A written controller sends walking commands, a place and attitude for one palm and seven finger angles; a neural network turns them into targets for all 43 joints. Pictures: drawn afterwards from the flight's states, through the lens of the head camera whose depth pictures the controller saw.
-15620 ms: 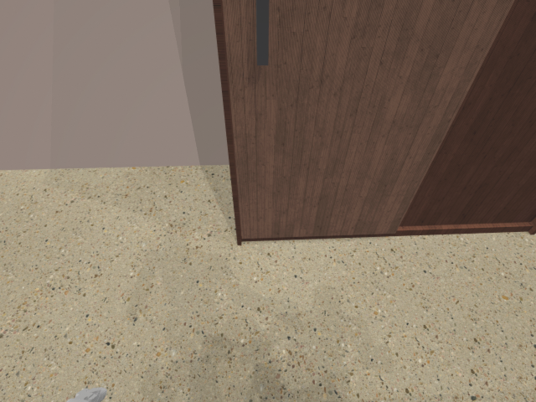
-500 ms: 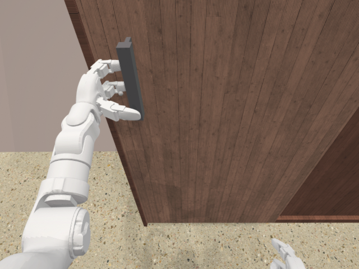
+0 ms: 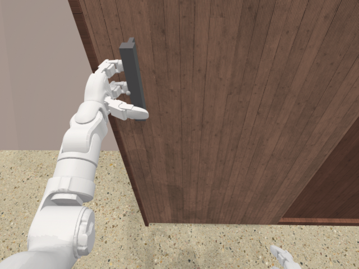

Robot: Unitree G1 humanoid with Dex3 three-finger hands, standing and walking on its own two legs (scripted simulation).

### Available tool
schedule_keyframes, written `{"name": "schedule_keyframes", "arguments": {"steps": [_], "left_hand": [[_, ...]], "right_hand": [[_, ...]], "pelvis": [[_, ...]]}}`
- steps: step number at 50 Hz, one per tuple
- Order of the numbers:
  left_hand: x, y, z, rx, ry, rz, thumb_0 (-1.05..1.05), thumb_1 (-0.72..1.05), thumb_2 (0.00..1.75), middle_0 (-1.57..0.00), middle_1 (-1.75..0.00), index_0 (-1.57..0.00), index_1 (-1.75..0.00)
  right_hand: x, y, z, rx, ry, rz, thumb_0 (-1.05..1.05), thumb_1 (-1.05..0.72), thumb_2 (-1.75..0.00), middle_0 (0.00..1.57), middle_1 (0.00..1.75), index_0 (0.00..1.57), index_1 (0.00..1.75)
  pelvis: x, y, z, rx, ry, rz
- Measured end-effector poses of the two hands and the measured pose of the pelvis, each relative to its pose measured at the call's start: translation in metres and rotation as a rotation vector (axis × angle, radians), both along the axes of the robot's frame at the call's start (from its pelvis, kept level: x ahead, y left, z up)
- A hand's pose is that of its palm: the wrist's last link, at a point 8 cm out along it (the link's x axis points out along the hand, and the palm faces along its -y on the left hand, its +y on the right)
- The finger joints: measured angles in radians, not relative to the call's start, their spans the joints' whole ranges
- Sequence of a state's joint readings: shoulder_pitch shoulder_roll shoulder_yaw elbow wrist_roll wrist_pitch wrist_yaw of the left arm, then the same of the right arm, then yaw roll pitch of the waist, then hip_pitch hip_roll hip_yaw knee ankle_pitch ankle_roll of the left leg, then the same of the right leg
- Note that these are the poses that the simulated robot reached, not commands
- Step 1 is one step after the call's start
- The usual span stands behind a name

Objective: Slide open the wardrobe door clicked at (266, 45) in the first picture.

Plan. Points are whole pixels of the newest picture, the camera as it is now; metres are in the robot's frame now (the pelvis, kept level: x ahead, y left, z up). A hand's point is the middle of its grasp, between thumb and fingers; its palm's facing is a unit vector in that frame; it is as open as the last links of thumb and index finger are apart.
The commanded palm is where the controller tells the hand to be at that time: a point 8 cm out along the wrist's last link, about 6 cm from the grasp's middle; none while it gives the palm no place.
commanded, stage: move the hooked fingers beside the handle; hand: left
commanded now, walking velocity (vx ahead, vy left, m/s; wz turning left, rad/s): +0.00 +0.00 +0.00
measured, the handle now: (136, 81) +0.48 +0.14 +0.19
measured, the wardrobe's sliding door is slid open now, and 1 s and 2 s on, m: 0.00 0.00 0.00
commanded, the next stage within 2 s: none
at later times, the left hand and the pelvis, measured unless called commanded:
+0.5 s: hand (117, 95) +0.41 +0.17 +0.21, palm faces +0.06 -1.00 +0.00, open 14.0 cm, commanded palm +0.39 +0.21 +0.20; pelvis +0.00 +0.00 +0.00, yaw +0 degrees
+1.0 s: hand (111, 95) +0.41 +0.18 +0.20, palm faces +0.05 -1.00 -0.01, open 14.0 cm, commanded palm +0.39 +0.23 +0.20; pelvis +0.00 +0.00 +0.00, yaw -1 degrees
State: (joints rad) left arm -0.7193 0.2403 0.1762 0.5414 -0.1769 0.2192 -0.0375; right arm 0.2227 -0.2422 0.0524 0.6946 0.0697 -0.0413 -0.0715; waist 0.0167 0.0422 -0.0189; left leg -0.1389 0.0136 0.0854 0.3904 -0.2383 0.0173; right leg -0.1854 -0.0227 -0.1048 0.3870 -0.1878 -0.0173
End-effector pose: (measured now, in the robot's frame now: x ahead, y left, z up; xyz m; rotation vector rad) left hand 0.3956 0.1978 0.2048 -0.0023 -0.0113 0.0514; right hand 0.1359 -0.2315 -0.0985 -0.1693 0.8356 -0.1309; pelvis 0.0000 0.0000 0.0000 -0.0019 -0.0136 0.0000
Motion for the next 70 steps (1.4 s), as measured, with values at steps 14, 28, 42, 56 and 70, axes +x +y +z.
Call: {"name": "schedule_keyframes", "arguments": {"steps": [14,28,42,56,70], "left_hand": [[-0.005,0.015,-0.002,0.002,-0.01,0.013,-0.02,-0.5,0.3,-0.3,-1.2,-0.3,-1.2],[-0.008,0.023,-0.001,0.003,0.004,0.007,-0.02,-0.5,0.3,-0.3,-1.2,-0.3,-1.2],[-0.005,0.033,-0.003,0.01,0.001,0.006,-0.02,-0.5,0.3,-0.3,-1.2,-0.3,-1.2],[-0.006,0.038,-0.002,0.01,-0.007,0.008,-0.02,-0.5,0.3,-0.3,-1.2,-0.3,-1.2],[-0.021,0.056,-0.001,0.019,-0.006,0.024,-0.02,-0.5,0.3,-0.3,-1.2,-0.3,-1.2]], "right_hand": [[-0.008,-0.013,0.004,-0.009,-0.009,-0.038,0.01,-0.91,-0.89,0.2,0.3,0.2,0.3],[0.0,-0.009,0.008,-0.012,-0.036,-0.017,0.01,-0.91,-0.89,0.2,0.3,0.2,0.3],[-0.007,-0.008,0.004,-0.01,-0.012,-0.025,0.01,-0.91,-0.89,0.2,0.3,0.2,0.3],[0.001,-0.007,0.007,-0.012,-0.022,-0.025,0.02,-0.91,-0.89,0.2,0.3,0.2,0.3],[0.019,-0.004,0.014,-0.012,-0.063,0.003,0.02,-0.91,-0.89,0.2,0.3,0.2,0.3]], "pelvis": [[0.0,-0.004,0.001,0.0,-0.003,-0.018],[-0.004,-0.004,0.001,-0.001,-0.001,-0.006],[-0.001,-0.001,0.001,-0.001,0.005,-0.012],[0.004,0.0,0.001,-0.002,0.008,-0.016],[0.005,-0.001,0.001,-0.003,0.0,-0.008]]}}
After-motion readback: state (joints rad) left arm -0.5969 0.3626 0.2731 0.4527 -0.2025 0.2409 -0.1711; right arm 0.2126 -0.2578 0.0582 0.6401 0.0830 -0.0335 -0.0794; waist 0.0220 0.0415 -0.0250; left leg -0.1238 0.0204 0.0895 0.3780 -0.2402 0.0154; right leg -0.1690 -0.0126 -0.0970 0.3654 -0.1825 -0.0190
